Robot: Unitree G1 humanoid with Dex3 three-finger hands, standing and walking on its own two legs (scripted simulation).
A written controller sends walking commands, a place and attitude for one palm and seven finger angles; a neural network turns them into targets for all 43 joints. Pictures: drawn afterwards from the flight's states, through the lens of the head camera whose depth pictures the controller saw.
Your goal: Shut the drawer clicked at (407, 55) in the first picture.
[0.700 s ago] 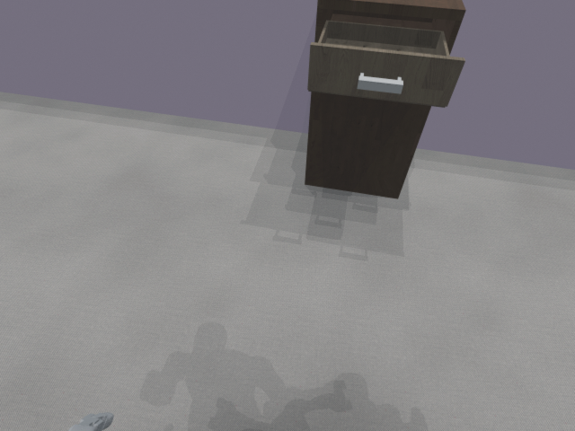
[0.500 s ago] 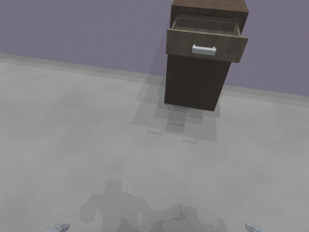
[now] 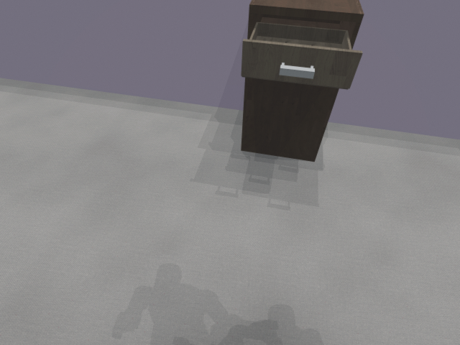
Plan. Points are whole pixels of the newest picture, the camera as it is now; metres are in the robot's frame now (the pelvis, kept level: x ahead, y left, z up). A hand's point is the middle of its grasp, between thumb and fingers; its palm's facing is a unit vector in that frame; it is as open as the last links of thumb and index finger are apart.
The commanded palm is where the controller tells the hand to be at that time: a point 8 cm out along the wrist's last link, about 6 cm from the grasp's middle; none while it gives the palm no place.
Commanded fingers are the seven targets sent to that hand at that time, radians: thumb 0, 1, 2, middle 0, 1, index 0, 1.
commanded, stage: stand and wait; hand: left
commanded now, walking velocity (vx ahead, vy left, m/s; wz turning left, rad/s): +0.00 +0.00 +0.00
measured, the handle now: (297, 69) +1.05 -0.19 -0.02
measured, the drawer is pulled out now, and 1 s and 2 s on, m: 0.30 0.30 0.30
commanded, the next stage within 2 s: look at it before walking up in 0.22 s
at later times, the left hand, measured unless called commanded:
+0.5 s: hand out of the picture +0.07 +0.24 -0.16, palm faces -0.03 -0.95 -0.32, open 7.4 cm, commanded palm none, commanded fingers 0.00 0.90 0.90 -0.20 -0.30 -0.20 -0.30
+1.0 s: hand out of the picture +0.07 +0.25 -0.16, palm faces -0.03 -0.94 -0.33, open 7.4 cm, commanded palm none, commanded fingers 0.00 0.90 0.90 -0.20 -0.30 -0.20 -0.30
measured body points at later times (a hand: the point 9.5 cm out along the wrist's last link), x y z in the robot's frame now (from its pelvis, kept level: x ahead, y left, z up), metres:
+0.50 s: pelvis -0.01 +0.00 +0.00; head -0.01 +0.00 +0.45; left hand +0.07 +0.29 -0.13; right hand +0.06 -0.29 -0.13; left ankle -0.01 +0.13 -0.74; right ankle -0.01 -0.12 -0.74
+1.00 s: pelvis +0.00 +0.00 +0.00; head +0.00 +0.01 +0.45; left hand +0.07 +0.30 -0.13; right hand +0.07 -0.29 -0.13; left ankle -0.01 +0.13 -0.74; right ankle -0.01 -0.12 -0.74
